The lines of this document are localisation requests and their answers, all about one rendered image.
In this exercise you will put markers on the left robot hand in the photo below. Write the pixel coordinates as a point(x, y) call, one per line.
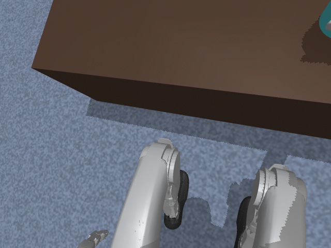
point(94, 239)

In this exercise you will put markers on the left robot foot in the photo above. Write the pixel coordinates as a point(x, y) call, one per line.
point(174, 223)

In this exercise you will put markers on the bottle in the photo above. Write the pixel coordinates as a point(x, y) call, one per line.
point(324, 19)

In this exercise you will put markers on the right robot foot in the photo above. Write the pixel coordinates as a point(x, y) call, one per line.
point(241, 220)

